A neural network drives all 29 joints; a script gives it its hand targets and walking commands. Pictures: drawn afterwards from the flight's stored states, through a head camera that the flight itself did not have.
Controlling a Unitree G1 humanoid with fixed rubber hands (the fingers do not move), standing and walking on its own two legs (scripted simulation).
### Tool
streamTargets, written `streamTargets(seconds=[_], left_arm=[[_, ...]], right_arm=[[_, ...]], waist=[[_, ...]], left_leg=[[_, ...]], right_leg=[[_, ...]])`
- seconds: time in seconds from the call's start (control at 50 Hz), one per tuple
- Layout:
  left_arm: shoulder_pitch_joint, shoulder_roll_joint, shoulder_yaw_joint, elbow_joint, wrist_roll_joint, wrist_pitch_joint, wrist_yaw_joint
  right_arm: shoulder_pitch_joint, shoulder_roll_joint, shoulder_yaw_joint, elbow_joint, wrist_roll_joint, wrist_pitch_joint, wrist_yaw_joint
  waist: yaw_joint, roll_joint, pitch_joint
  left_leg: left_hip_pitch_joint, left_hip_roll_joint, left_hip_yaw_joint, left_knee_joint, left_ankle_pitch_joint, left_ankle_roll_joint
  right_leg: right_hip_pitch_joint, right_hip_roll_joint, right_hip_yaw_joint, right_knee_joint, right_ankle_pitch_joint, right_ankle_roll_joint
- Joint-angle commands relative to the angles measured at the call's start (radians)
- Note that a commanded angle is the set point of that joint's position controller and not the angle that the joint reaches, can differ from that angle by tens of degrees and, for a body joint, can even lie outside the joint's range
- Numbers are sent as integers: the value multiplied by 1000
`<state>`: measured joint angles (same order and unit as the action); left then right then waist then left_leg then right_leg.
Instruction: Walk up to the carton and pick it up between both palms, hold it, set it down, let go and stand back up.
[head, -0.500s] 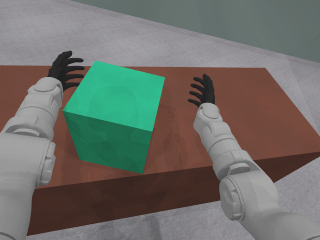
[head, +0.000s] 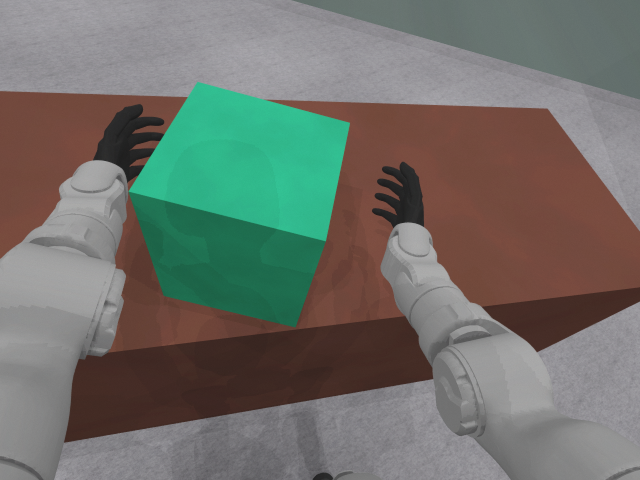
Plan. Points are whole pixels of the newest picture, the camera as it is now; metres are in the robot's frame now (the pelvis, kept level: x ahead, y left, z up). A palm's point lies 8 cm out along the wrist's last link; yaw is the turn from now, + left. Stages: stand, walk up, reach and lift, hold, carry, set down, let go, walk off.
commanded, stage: reach and lift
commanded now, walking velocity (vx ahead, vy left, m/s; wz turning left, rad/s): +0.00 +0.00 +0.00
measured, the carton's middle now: (250, 215) +0.47 +0.02 -0.01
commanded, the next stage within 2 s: none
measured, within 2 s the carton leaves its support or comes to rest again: neither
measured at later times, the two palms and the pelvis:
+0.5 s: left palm (152, 172) +0.49 +0.14 +0.07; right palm (387, 219) +0.40 -0.16 +0.06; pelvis +0.00 +0.00 +0.00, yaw -1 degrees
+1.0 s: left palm (155, 176) +0.49 +0.13 +0.06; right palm (385, 226) +0.39 -0.15 +0.06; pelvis -0.01 +0.01 +0.00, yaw -1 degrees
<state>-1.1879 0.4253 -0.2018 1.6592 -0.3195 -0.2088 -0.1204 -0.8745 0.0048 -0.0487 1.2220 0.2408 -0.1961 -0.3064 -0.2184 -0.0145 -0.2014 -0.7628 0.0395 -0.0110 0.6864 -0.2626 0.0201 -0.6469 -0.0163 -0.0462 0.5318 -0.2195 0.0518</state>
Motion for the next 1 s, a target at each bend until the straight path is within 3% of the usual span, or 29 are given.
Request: streamTargets(seconds=[0.0, 0.08, 0.16, 0.26, 0.36, 0.44, 0.52, 0.72, 0.86, 0.98], left_arm=[[-355, 11, 21, -204, 15, -70, 20], [-418, 8, 42, -356, 46, -96, 49], [-427, -19, 76, -372, 102, -78, 69], [-395, -56, 103, -302, 142, -45, 62], [-355, -75, 150, -238, 179, -24, 55], [-351, -86, 178, -226, 201, -31, 49], [-376, -110, 186, -247, 213, -37, 48], [-405, -181, 225, -297, 299, -29, 53], [-379, -227, 307, -290, 384, -29, 43], [-341, -279, 381, -279, 467, -49, 27]], right_arm=[[-391, -121, -32, -118, -22, -91, 10], [-400, -115, -82, -109, -43, -114, 21], [-396, -103, -113, -63, -62, -120, 24], [-413, -86, -150, -55, -89, -129, 3], [-419, -51, -172, -49, -137, -127, -17], [-413, -6, -188, -49, -174, -125, -24], [-431, 24, -223, -57, -216, -126, -26], [-452, 82, -316, -86, -315, -131, -7], [-436, 131, -399, -88, -416, -143, 23], [-408, 179, -458, -85, -514, -180, 60]], waist=[[-11, 225, -579], [-2, 296, -690], [19, 345, -688], [7, 309, -638], [8, 206, -546], [3, 156, -515], [-5, 154, -502], [9, 234, -525], [23, 218, -488], [23, 200, -452]], left_leg=[[529, -5, 0, 44, 423, -117], [600, -6, -6, 67, 506, -145], [613, -13, -3, 66, 502, -153], [528, -25, 10, 56, 432, -134], [474, -27, 14, 26, 386, -105], [451, -29, 22, 7, 366, -88], [431, -28, 27, -6, 325, -83], [445, -24, 41, -32, 275, -92], [453, -23, 61, -71, 239, -82], [491, -20, 67, -94, 296, -86]], right_leg=[[-46, 46, -83, -8, 262, -71], [-86, 58, -89, 0, 273, -72], [-88, 62, -82, -2, 266, -76], [-19, 53, -68, -7, 298, -70], [40, 50, -63, -17, 308, -56], [80, 47, -60, -19, 324, -47], [80, 43, -62, -28, 284, -48], [80, 37, -64, -51, 221, -59], [114, 32, -71, -78, 197, -63], [153, 34, -82, -102, 236, -66]])
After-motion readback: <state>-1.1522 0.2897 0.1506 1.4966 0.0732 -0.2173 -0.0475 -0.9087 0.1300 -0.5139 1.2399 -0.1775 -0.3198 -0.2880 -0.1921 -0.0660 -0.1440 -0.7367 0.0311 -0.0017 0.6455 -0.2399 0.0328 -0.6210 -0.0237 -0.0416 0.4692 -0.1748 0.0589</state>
